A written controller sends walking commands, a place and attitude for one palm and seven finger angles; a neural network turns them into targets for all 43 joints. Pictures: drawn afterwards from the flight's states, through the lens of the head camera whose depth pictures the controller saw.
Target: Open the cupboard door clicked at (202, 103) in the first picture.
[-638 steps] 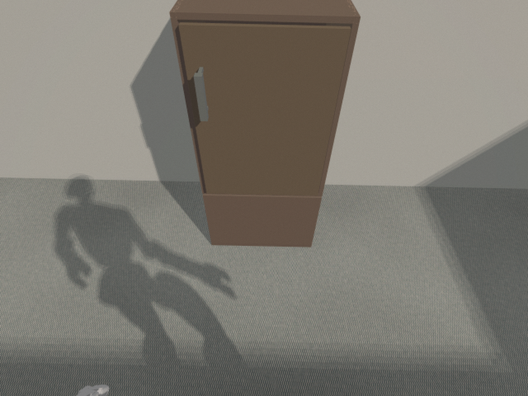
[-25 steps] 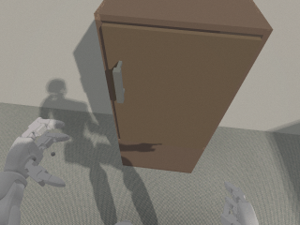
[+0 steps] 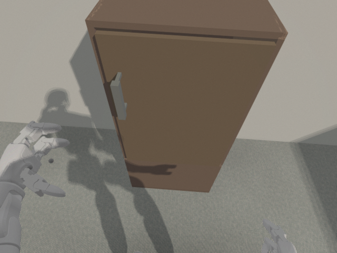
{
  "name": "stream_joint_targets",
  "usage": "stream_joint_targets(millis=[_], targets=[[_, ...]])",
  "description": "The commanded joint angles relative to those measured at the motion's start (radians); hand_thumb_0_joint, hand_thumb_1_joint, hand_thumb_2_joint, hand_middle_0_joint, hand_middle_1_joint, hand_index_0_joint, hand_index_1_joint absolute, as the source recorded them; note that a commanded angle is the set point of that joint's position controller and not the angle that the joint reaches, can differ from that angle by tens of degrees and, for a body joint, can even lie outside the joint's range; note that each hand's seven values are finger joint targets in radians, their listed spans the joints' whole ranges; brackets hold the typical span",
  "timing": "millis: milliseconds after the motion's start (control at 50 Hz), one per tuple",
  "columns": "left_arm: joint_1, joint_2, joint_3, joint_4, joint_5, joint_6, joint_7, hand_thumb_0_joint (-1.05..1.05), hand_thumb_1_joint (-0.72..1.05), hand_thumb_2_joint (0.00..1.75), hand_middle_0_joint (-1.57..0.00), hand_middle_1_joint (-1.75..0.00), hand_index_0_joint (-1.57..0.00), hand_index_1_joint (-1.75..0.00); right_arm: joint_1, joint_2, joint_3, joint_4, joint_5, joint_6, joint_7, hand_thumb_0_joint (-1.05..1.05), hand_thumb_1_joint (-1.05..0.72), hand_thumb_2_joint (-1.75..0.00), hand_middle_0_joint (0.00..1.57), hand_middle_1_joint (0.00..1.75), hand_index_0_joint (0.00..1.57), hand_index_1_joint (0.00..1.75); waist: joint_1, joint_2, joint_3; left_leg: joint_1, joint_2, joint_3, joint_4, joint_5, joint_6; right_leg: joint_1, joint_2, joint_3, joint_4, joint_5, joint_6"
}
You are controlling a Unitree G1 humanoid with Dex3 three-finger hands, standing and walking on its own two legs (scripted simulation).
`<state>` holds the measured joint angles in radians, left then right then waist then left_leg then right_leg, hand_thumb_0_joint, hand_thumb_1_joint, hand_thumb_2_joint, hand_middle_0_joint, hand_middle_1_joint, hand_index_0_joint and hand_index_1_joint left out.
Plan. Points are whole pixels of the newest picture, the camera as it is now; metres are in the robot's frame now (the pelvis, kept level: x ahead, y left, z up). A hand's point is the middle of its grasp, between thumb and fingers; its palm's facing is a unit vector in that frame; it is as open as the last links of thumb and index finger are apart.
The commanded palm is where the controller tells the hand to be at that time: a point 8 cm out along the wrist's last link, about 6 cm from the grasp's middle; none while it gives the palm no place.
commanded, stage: raise the hand with hooked fingers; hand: left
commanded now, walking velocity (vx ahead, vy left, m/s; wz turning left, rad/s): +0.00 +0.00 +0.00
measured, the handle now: (120, 96) +0.51 +0.17 +0.06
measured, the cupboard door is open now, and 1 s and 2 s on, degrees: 0 0 0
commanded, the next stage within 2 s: move the hooked fingers beside the handle in 0.18 s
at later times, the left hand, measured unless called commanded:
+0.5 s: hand (56, 155) +0.30 +0.27 +0.08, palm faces +0.01 -1.00 -0.01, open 14.0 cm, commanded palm +0.29 +0.31 +0.08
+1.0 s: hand (72, 132) +0.37 +0.25 +0.07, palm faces -0.03 -1.00 +0.00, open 14.0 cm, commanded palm +0.35 +0.31 +0.08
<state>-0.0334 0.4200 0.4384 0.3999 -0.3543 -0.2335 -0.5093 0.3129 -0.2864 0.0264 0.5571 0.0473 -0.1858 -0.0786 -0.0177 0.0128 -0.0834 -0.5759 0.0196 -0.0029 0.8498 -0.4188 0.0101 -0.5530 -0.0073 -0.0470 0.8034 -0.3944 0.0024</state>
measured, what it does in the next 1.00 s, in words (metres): stands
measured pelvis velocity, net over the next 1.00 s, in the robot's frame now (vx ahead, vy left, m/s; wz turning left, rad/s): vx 0.00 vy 0.01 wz -0.01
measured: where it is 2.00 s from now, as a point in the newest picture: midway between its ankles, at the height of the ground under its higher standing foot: outside the picture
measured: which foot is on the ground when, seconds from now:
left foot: down 0.00-1.00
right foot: down 0.00-1.00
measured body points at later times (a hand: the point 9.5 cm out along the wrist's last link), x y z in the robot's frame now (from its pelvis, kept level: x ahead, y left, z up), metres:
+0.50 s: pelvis -0.01 -0.01 +0.00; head +0.03 +0.00 +0.45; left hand +0.30 +0.32 +0.08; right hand +0.14 -0.26 -0.08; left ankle +0.00 +0.11 -0.70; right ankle +0.00 -0.12 -0.70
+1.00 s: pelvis +0.00 +0.01 +0.00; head +0.06 +0.02 +0.44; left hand +0.37 +0.31 +0.07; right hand +0.10 -0.26 -0.10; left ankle +0.00 +0.11 -0.70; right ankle +0.00 -0.12 -0.70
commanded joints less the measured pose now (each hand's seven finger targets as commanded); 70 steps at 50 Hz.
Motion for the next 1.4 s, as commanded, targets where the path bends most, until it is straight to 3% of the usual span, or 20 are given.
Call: stream_joint_targets(millis=[0,80,160,260,360,420,540,580,640,680,780,800,840,860,960,1020,1100,1160,1260,1380], targets=[[-0.208,0.279,0.095,-0.206,-0.028,-0.071,-0.004,0.00,-0.50,0.30,-0.30,-1.20,-0.30,-1.20,-0.047,-0.134,-0.056,-0.139,0.004,-0.047,-0.016,0.00,-0.90,-0.90,0.20,0.30,0.20,0.30,0.010,0.088,-0.225,0.135,-0.025,-0.011,-0.129,0.285,0.013,0.112,0.029,0.005,-0.103,0.252,-0.025],[-0.220,0.279,0.090,-0.208,-0.033,-0.072,-0.015,0.00,-0.50,0.30,-0.30,-1.20,-0.30,-1.20,-0.053,-0.131,-0.054,-0.137,0.006,-0.046,-0.019,0.00,-0.90,-0.90,0.20,0.30,0.20,0.30,0.005,0.101,-0.228,0.142,-0.026,-0.007,-0.124,0.285,0.015,0.114,0.028,0.012,-0.109,0.266,-0.022],[-0.211,0.273,0.095,-0.136,-0.040,-0.060,-0.019,0.00,-0.50,0.30,-0.30,-1.20,-0.30,-1.20,-0.053,-0.135,-0.050,-0.134,0.006,-0.040,-0.022,0.00,-0.90,-0.90,0.20,0.30,0.20,0.30,0.000,0.019,-0.184,0.098,-0.027,-0.008,-0.128,0.238,0.017,0.110,0.028,0.019,-0.123,0.230,-0.017],[-0.227,0.274,0.088,-0.143,-0.036,-0.062,-0.023,0.00,-0.50,0.30,-0.30,-1.20,-0.30,-1.20,-0.062,-0.133,-0.050,-0.139,0.007,-0.040,-0.021,0.00,-0.90,-0.90,0.20,0.30,0.20,0.30,0.008,0.055,-0.207,0.105,-0.030,-0.003,-0.125,0.238,0.016,0.120,0.023,0.026,-0.122,0.229,-0.017],[-0.365,0.305,0.090,-0.108,-0.021,-0.085,-0.013,0.00,-0.50,0.30,-0.30,-1.20,-0.30,-1.20,-0.050,-0.137,-0.047,-0.116,0.004,-0.036,-0.029,0.00,-0.90,-0.90,0.20,0.30,0.20,0.30,-0.017,0.042,-0.197,0.095,-0.026,-0.011,-0.119,0.202,0.017,0.086,0.027,0.029,-0.118,0.184,-0.016],[-0.455,0.286,0.050,-0.073,-0.009,-0.095,-0.012,0.00,-0.50,0.30,-0.30,-1.20,-0.30,-1.20,-0.047,-0.139,-0.046,-0.102,0.005,-0.033,-0.036,0.00,-0.90,-0.90,0.20,0.30,0.20,0.30,-0.032,0.055,-0.185,0.099,-0.026,-0.013,-0.115,0.177,0.017,0.061,0.026,0.032,-0.119,0.151,-0.020],[-0.475,0.288,0.032,-0.018,0.018,-0.082,-0.013,0.00,-0.50,0.30,-0.30,-1.20,-0.30,-1.20,-0.028,-0.138,-0.050,-0.099,0.005,-0.025,-0.031,0.00,-0.90,-0.90,0.20,0.30,0.20,0.30,-0.015,0.093,-0.276,0.134,-0.025,-0.017,-0.115,0.242,0.015,0.084,0.025,0.022,-0.097,0.219,-0.024],[-0.481,0.317,0.060,0.009,0.020,-0.075,-0.001,0.00,-0.50,0.30,-0.30,-1.20,-0.30,-1.20,-0.026,-0.141,-0.050,-0.099,0.005,-0.015,-0.029,0.00,-0.90,-0.90,0.20,0.30,0.20,0.30,-0.008,0.086,-0.265,0.115,-0.023,-0.020,-0.122,0.236,0.011,0.079,0.025,0.014,-0.093,0.210,-0.025],[-0.484,0.336,0.090,0.066,0.018,-0.068,0.014,0.00,-0.50,0.30,-0.30,-1.20,-0.30,-1.20,-0.015,-0.145,-0.049,-0.104,0.003,0.000,-0.024,0.00,-0.90,-0.90,0.20,0.30,0.20,0.30,-0.005,0.019,-0.245,0.074,-0.023,-0.016,-0.123,0.243,0.012,0.098,0.027,0.015,-0.091,0.231,-0.021],[-0.493,0.318,0.077,0.049,0.026,-0.074,0.023,0.00,-0.50,0.30,-0.30,-1.20,-0.30,-1.20,-0.011,-0.141,-0.052,-0.111,0.001,0.007,-0.018,0.00,-0.90,-0.90,0.20,0.30,0.20,0.30,0.001,0.062,-0.271,0.092,-0.024,-0.014,-0.124,0.268,0.009,0.093,0.026,0.011,-0.080,0.250,-0.023],[-0.555,0.326,0.072,0.071,0.041,-0.096,0.029,0.00,-0.50,0.30,-0.30,-1.20,-0.30,-1.20,0.018,-0.146,-0.058,-0.098,-0.001,0.027,-0.013,0.00,-0.90,-0.90,0.20,0.30,0.20,0.30,-0.022,0.051,-0.280,0.102,-0.018,-0.013,-0.110,0.298,0.011,0.073,0.033,0.011,-0.074,0.277,-0.023],[-0.570,0.319,0.064,0.060,0.043,-0.105,0.028,0.00,-0.50,0.30,-0.30,-1.20,-0.30,-1.20,0.022,-0.144,-0.062,-0.094,0.000,0.029,-0.013,0.00,-0.90,-0.90,0.20,0.30,0.20,0.30,-0.025,0.075,-0.293,0.119,-0.016,-0.012,-0.108,0.310,0.010,0.062,0.033,0.010,-0.072,0.281,-0.023],[-0.595,0.305,0.046,0.038,0.043,-0.117,0.025,0.00,-0.50,0.30,-0.30,-1.20,-0.30,-1.20,0.029,-0.143,-0.062,-0.094,-0.001,0.031,-0.013,0.00,-0.90,-0.90,0.20,0.30,0.20,0.30,-0.026,0.102,-0.319,0.157,-0.011,-0.023,-0.105,0.355,0.008,0.052,0.037,0.006,-0.064,0.294,-0.027],[-0.609,0.261,0.004,0.035,0.041,-0.116,0.022,0.00,-0.50,0.30,-0.30,-1.20,-0.30,-1.20,0.029,-0.139,-0.062,-0.091,0.000,0.033,-0.011,0.00,-0.90,-0.90,0.20,0.30,0.20,0.30,-0.038,0.106,-0.322,0.170,-0.012,-0.021,-0.103,0.351,0.009,0.038,0.037,0.005,-0.067,0.289,-0.025],[-0.681,0.277,0.006,0.113,0.057,-0.102,0.041,0.00,-0.50,0.30,-0.30,-1.20,-0.30,-1.20,0.050,-0.148,-0.065,-0.062,-0.001,0.049,-0.014,0.00,-0.90,-0.90,0.20,0.30,0.20,0.30,-0.051,0.079,-0.289,0.148,-0.008,-0.033,-0.103,0.324,0.006,-0.001,0.035,-0.002,-0.067,0.262,-0.025],[-0.678,0.334,0.053,0.149,0.071,-0.099,0.060,0.00,-0.50,0.30,-0.30,-1.20,-0.30,-1.20,0.056,-0.153,-0.064,-0.064,-0.005,0.063,-0.013,0.00,-0.90,-0.90,0.20,0.30,0.20,0.30,-0.032,0.074,-0.308,0.132,-0.010,-0.031,-0.098,0.343,0.006,0.027,0.032,0.002,-0.058,0.280,-0.030],[-0.742,0.324,0.039,0.147,0.088,-0.124,0.074,0.00,-0.50,0.30,-0.30,-1.20,-0.30,-1.20,0.064,-0.145,-0.063,-0.063,-0.008,0.075,-0.005,0.00,-0.90,-0.90,0.20,0.30,0.20,0.30,-0.040,0.105,-0.342,0.162,-0.004,-0.035,-0.087,0.393,0.001,0.007,0.033,0.001,-0.046,0.298,-0.028],[-0.760,0.331,0.048,0.183,0.087,-0.134,0.071,0.00,-0.50,0.30,-0.30,-1.20,-0.30,-1.20,0.077,-0.147,-0.064,-0.058,-0.011,0.086,-0.001,0.00,-0.90,-0.90,0.20,0.30,0.20,0.30,-0.044,0.085,-0.358,0.162,-0.003,-0.033,-0.075,0.420,0.002,0.018,0.037,0.003,-0.042,0.326,-0.027],[-0.787,0.296,0.006,0.247,0.093,-0.124,0.054,0.00,-0.50,0.30,-0.30,-1.20,-0.30,-1.20,0.083,-0.149,-0.064,-0.059,-0.007,0.104,0.005,0.00,-0.90,-0.90,0.20,0.30,0.20,0.30,-0.054,0.083,-0.347,0.134,-0.004,-0.025,-0.069,0.386,0.006,-0.003,0.037,0.004,-0.041,0.312,-0.026],[-0.927,0.336,0.012,0.340,0.109,-0.133,0.064,0.00,-0.50,0.30,-0.30,-1.20,-0.30,-1.20,0.101,-0.158,-0.061,-0.039,-0.009,0.126,0.003,0.00,-0.90,-0.90,0.20,0.30,0.20,0.30,-0.079,0.058,-0.319,0.084,-0.004,-0.026,-0.055,0.312,0.012,-0.041,0.036,0.008,-0.038,0.268,-0.026]])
